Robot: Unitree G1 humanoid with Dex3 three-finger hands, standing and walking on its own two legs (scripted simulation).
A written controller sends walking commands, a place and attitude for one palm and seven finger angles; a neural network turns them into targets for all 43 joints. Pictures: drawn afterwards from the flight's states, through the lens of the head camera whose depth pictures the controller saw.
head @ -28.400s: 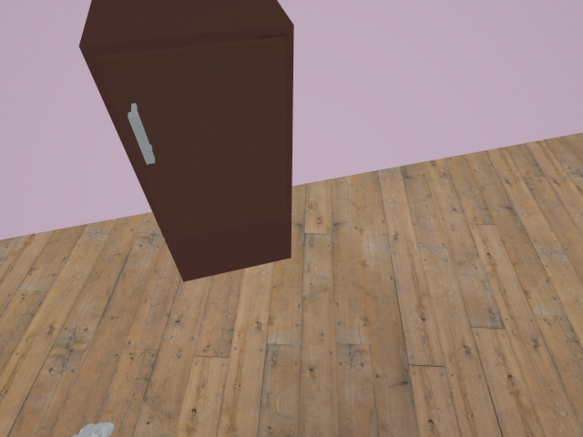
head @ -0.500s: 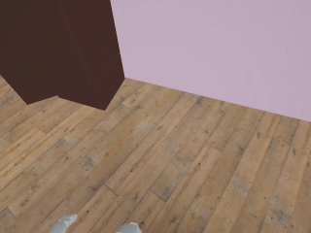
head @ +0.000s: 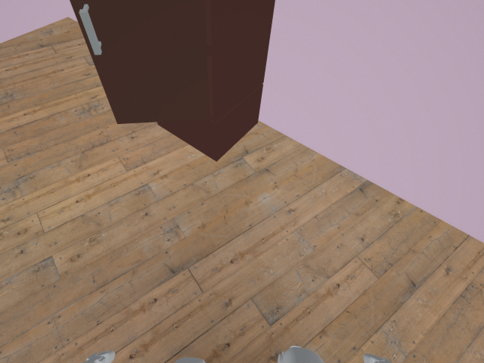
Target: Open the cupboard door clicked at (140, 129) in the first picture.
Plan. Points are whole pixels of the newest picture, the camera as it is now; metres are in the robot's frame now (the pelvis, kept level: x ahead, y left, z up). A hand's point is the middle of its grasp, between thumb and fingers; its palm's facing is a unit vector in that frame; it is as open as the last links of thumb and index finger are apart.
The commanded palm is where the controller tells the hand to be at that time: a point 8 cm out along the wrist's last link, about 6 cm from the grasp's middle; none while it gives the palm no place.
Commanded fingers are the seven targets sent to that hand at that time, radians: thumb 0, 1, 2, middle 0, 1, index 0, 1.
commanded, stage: turn to face it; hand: left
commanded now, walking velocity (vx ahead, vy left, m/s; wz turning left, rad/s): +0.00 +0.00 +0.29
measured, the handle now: (92, 30) +0.99 +0.55 -0.03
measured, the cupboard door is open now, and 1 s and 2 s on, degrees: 45 45 45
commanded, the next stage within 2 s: take the last steps up to it in 0.20 s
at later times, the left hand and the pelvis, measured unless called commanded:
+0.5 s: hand out of the picture +0.00 +0.19 -0.19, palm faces +0.21 -0.96 -0.17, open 7.4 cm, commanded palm none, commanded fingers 0.00 0.90 0.90 -0.20 -0.30 -0.20 -0.30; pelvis +0.01 +0.00 -0.01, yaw +9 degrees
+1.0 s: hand out of the picture +0.11 +0.19 -0.16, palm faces +0.31 -0.93 -0.20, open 7.2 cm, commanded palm none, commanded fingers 0.00 0.90 0.90 -0.20 -0.30 -0.20 -0.30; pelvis +0.13 +0.01 +0.01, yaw +15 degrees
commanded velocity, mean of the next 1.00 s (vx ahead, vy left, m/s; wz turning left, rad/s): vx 0.22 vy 0.08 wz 0.16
